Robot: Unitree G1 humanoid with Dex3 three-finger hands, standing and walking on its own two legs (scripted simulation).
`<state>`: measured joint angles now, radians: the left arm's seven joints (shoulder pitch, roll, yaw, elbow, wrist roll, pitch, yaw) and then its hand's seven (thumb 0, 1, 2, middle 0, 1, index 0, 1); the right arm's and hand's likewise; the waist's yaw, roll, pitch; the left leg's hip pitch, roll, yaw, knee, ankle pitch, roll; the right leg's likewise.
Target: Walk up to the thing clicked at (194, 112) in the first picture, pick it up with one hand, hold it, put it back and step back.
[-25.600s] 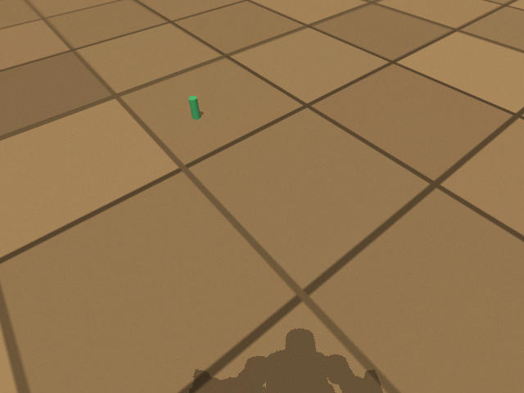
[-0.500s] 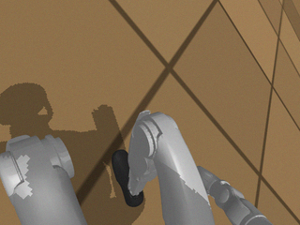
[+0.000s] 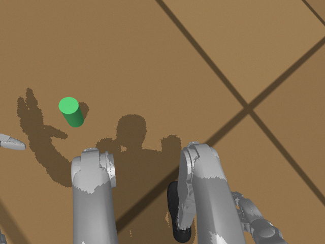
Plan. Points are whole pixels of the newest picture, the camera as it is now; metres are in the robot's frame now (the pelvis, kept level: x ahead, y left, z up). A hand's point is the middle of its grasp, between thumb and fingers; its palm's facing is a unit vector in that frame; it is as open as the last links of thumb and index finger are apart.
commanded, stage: home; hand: left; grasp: from the side
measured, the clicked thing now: (72, 113) +0.47 +0.26 -0.28
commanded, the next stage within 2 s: none
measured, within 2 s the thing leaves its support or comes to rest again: neither
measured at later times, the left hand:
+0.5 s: hand out of the picture +0.28 +0.27 +0.12, palm faces +0.22 -0.88 -0.41, open 17.6 cm
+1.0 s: hand out of the picture +0.24 +0.21 +0.31, palm faces +0.26 -0.91 -0.32, open 17.7 cm
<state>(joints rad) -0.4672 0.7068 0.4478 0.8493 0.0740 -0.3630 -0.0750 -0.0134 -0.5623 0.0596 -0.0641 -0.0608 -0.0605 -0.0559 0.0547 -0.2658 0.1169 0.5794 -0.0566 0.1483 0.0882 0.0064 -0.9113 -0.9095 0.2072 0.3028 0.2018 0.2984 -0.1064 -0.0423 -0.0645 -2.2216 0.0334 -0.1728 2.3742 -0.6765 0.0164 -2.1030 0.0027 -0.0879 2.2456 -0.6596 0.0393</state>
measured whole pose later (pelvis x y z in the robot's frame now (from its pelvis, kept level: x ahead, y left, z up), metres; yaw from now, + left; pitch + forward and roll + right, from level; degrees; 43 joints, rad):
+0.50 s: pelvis +0.04 -0.02 +0.21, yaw +7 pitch +28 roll -3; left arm 0.04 0.37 0.19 0.34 0.01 0.07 0.10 -0.01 -0.57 0.04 -0.06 -0.05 -0.05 -0.05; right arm 0.11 -0.25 0.00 0.49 0.05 0.07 -0.08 0.01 -0.90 -0.90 0.20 0.30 0.20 0.30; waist -0.05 0.02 -0.17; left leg -1.51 0.05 -0.07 1.65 -0.63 -0.03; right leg -1.47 -0.02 -0.05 1.62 -0.63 0.01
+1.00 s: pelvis +0.10 +0.00 +0.36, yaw +9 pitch +11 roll -3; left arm 0.47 0.23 -0.02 -0.03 -0.02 0.27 0.18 -0.01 -0.59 0.03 -0.05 -0.05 -0.05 -0.04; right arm 0.30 -0.20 0.03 0.46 0.03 -0.05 -0.18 0.02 -0.89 -0.90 0.21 0.30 0.20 0.30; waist -0.04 0.05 -0.17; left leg -0.73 0.05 -0.03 1.04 -0.51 -0.01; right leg -0.67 -0.03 -0.05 0.97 -0.49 0.03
